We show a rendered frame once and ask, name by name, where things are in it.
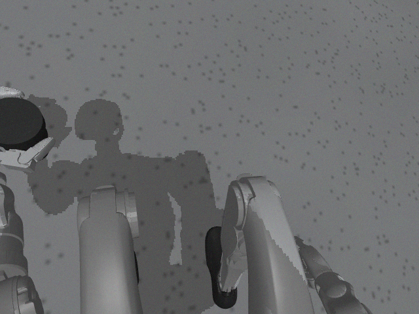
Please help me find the right robot foot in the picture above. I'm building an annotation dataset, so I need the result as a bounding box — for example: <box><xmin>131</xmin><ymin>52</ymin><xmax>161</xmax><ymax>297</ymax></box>
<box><xmin>205</xmin><ymin>226</ymin><xmax>237</xmax><ymax>309</ymax></box>

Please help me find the left robot arm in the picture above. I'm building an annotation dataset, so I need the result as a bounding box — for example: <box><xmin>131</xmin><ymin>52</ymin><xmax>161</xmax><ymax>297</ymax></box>
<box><xmin>0</xmin><ymin>172</ymin><xmax>44</xmax><ymax>314</ymax></box>

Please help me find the cup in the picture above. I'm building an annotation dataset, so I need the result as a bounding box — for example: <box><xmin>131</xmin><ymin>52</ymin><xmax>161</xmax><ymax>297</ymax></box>
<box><xmin>0</xmin><ymin>97</ymin><xmax>48</xmax><ymax>159</ymax></box>

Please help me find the left robot hand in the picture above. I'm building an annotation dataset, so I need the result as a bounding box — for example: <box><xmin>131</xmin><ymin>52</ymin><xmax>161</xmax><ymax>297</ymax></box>
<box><xmin>0</xmin><ymin>86</ymin><xmax>56</xmax><ymax>173</ymax></box>

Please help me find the right robot arm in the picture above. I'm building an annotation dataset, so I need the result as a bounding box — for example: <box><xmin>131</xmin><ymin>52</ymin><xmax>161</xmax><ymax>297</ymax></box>
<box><xmin>314</xmin><ymin>271</ymin><xmax>372</xmax><ymax>314</ymax></box>

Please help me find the right robot hand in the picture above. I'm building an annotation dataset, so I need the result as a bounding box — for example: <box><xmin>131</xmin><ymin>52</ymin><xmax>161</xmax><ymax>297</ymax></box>
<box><xmin>294</xmin><ymin>236</ymin><xmax>333</xmax><ymax>289</ymax></box>

